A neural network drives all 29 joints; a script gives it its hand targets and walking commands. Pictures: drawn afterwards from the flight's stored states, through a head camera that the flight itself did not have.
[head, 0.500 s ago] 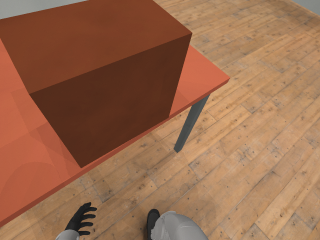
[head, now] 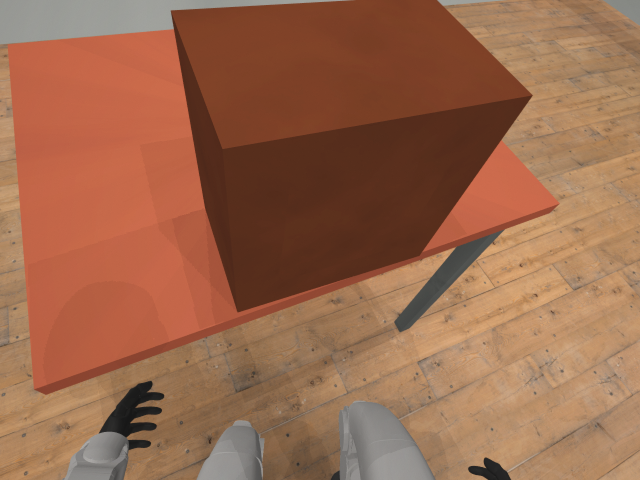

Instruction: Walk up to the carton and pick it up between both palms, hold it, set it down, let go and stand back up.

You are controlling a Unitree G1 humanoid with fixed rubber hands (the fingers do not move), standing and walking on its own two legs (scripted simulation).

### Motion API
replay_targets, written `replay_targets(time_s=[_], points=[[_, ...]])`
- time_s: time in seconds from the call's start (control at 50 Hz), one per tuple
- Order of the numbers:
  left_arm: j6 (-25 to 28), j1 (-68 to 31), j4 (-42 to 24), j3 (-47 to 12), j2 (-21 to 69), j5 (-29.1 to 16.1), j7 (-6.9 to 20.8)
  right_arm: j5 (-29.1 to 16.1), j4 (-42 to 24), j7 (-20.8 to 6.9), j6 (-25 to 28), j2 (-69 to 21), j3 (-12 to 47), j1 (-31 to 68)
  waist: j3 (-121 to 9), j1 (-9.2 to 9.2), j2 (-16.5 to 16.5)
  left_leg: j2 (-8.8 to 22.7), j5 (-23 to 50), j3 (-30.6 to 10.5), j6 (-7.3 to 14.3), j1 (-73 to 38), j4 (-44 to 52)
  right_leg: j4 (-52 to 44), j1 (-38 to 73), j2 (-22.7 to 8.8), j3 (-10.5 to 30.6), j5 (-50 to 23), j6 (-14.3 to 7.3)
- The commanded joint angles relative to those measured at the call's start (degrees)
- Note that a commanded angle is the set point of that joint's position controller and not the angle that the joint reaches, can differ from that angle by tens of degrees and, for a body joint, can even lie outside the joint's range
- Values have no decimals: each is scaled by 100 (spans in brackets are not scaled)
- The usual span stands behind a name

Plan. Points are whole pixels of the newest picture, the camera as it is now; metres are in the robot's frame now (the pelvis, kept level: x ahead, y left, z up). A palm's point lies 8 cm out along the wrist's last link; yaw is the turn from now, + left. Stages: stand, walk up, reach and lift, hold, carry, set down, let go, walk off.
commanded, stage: walk up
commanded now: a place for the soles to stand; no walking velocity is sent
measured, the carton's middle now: (328, 165) +0.44 +0.00 +0.11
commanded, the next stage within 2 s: none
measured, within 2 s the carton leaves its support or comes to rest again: neither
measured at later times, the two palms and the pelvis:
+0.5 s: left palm out of the picture -0.13 +0.14 -0.08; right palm out of the picture +0.06 -0.37 -0.10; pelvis -0.11 -0.13 +0.02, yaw +9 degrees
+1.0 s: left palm out of the picture -0.27 +0.13 -0.13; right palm out of the picture +0.03 -0.29 -0.10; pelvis -0.12 -0.08 +0.01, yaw +18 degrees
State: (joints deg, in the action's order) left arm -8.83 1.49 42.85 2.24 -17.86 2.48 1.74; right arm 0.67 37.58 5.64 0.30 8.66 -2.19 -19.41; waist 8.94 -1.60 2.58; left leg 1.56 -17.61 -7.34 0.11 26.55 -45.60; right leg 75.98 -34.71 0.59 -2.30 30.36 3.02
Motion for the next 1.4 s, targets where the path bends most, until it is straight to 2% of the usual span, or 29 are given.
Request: replay_targets(time_s=[0.0, 0.08, 0.16, 0.22, 0.24, 0.26, 0.28, 0.3, 0.32, 0.34, 0.38, 0.4, 0.42, 0.48, 0.54, 0.64, 0.76, 0.86, 0.9, 0.92, 0.94, 0.96, 0.98, 1.0, 1.08, 1.18, 1.24, 1.32, 1.38], points=[[169, 149, -318, 163, -200, 3, -23, -52, -503, -49, 331, 1322, -500, -78, -1547, 58, -573, 701, 2390, -1600, 710, -1841, 1476, 1027, -700, 23, 517, -365, 244], [126, 134, -361, 171, -128, -298, -106, 19, -496, -72, 298, 1307, -540, 109, -1846, 19, -1128, 695, 2568, -1442, 856, -2260, 1704, 45, -339, 14, 482, -75, 345], [191, 570, -338, 171, -190, -437, -137, 202, -601, -173, 77, 1451, -535, 545, -1667, 4, -1968, 751, 826, -1743, 901, -1425, 2091, -2041, 899, -242, 569, 584, 182], [241, 1158, -213, 246, -322, -353, -135, 301, -699, -255, -75, 1605, -558, 817, -1683, 32, -2167, 792, 240, -1987, 703, -828, 2174, -3317, 1938, -298, 539, 264, -77], [280, 1488, -133, 279, -326, -329, -123, 290, -711, -278, -140, 1670, -542, 977, -1636, 187, -1954, 678, 3, -1916, 529, -309, 2107, -3958, 2554, -260, 355, -453, -217], [337, 1818, -9, 332, -305, -344, -120, 287, -697, -289, -207, 1582, -490, 1085, -1536, 401, -1377, 317, -458, -1658, 322, 261, 1643, -4543, 3032, -204, 333, -1033, -309], [373, 1956, 48, 394, -512, -322, -113, 279, -749, -293, -242, 1245, -401, 1120, -1136, 544, -179, -399, -1103, -1028, 153, 821, 568, -5075, 2745, -519, 907, -710, -323], [430, 1825, -87, 386, -941, -236, -99, 155, -795, -281, -211, 783, -322, 949, -744, 514, 1235, -1388, -1782, -284, -54, 1746, -819, -5692, 2157, -1845, 2743, -95, -330], [447, 1249, -262, 509, -1541, -248, -156, 157, -792, -183, -193, 1178, -454, 1203, -309, 662, 1233, -1013, -1949, -499, -126, 1567, -1616, -6575, 812, -2765, 3752, 580, -675], [503, 720, -310, 504, -1603, -270, -217, 196, -723, -182, -192, 1245, -463, 1165, 57, 393, 1538, -761, -1661, -769, -59, 965, -2123, -7151, -267, -2836, 4167, 1491, -856], [667, 311, -324, 156, -602, -301, -251, 133, -102, -210, -148, 1465, -498, 965, 753, 72, 1053, -881, -841, -996, 39, 1264, -2223, -6323, 150, -1544, 2009, 367, 115], [695, 277, -402, 68, -360, -199, -252, 72, 289, -252, -137, 1368, -473, 548, 565, -143, 1032, -964, -593, -968, 1, 1412, -2257, -5941, 728, -1210, 1366, -393, 324], [726, 433, -390, 37, -244, -156, -220, 83, 514, -281, -115, 1246, -425, 223, 315, -200, 984, -1032, -451, -932, -20, 1349, -2299, -5778, 1132, -1041, 1178, -575, 334], [885, 1380, -32, 56, -158, -263, -127, 257, 655, -370, -61, 1174, -299, -131, -502, 147, 497, -909, -182, -554, -253, 742, -2102, -6193, 1918, -1032, 1397, 621, -103], [964, 1702, 85, 82, -223, -175, -229, 216, 738, -439, -133, 1157, -212, 8, -989, 322, 567, -770, -57, -282, -424, 1066, -1467, -6202, 3047, -1338, 1537, 795, -405], [1006, 2694, 434, 181, -472, 39, -391, 304, 644, -485, -219, 1129, -127, 599, -810, 892, 657, -424, -848, -22, -471, 1633, -316, -6253, 4297, -1984, 2037, 1015, -704], [1032, 2816, 759, 167, -536, -15, -408, 347, 843, -621, -74, 914, -68, 324, 183, 628, 403, -29, -1026, 479, -219, 919, 137, -6676, 2856, -2376, 1689, 849, -1390], [944, 1867, 735, 3, -400, -100, -291, 200, 1171, -651, 125, 510, -6, -365, -59, -115, 41, -169, 1056, 988, 85, -1935, 1143, -6002, 586, -1507, 249, 286, -1030], [863, 1853, 729, -47, -358, -107, -229, 186, 1254, -580, 134, 625, -36, -496, -218, -201, -150, -265, 1014, 945, 96, -2463, 1229, -5469, 203, -1227, 11, 613, -851], [806, 1990, 794, -106, -294, -144, -190, 166, 1227, -518, 137, 737, -23, -454, -205, -187, -384, -123, 742, 652, 85, -2465, 1443, -5166, 98, -1120, -87, 777, -763], [756, 2253, 854, -211, -67, -177, -140, 153, 1127, -445, 143, 948, -17, -343, -122, -89, -947, 462, -35, -273, 119, -2051, 2084, -4512, 241, -805, -353, 622, -594], [708, 2681, 923, -339, 272, -164, -115, 19, 952, -353, 134, 1151, -6, -69, -17, 137, -1388, 1298, -1392, -1638, 177, -1016, 3137, -3865, 811, -472, -253, 371, -376], [606, 3044, 1080, -327, 312, -120, -130, -150, 972, -259, 60, 1463, -75, 76, 220, 181, -1248, 1606, -2523, -1957, 441, -285, 3593, -3426, 1193, -485, 20, 561, -296], [548, 2989, 1184, -262, 104, -57, -152, -210, 1044, -230, 24, 1525, -121, 247, 472, 181, -1280, 1574, -2833, -2065, 471, -73, 3757, -3129, 1131, -457, 108, 492, -275], [706, 2933, 1357, -226, -50, -19, -220, 2, 1135, -215, 119, 1152, 24, -42, -370, 218, -1010, 1287, 90, -1449, -38, -1598, 3162, -2963, 878, -437, 515, 40, -269], [730, 2554, 1326, -202, 66, -110, -323, -19, 1141, -192, 151, 846, 71, 369, -1168, 341, -693, 985, 1991, -472, -26, -2015, 2816, -2806, 1341, -323, 599, -599, -102], [691, 2320, 1282, -225, 166, -67, -379, -39, 1203, -192, 116, 770, 92, 439, -985, 304, -858, 967, 2128, -168, 157, -1830, 2751, -2964, 1393, -338, 565, -781, -59], [696, 2110, 1301, -219, 131, -40, -424, 39, 1281, -219, 32, 896, 50, 394, -610, 185, -1095, 1042, 1343, -157, 431, -1507, 2724, -3528, 1484, -366, 449, -737, -92], [781, 2144, 1341, -192, 92, -49, -427, 70, 1329, -267, -28, 1061, 49, 513, -486, 240, -881, 1112, 956, -144, 608, -1148, 2569, -4306, 1929, -347, 294, -1205, -213]])
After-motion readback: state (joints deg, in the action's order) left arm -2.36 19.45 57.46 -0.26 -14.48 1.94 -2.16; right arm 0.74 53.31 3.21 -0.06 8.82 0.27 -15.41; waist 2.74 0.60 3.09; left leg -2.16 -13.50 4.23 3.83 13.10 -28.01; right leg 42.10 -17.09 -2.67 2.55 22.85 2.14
